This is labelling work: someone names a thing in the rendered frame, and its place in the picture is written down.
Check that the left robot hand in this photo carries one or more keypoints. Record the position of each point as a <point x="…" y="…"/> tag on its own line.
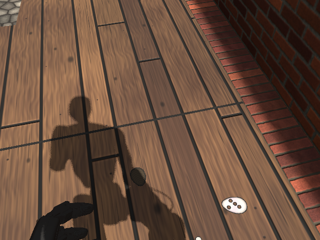
<point x="48" y="226"/>

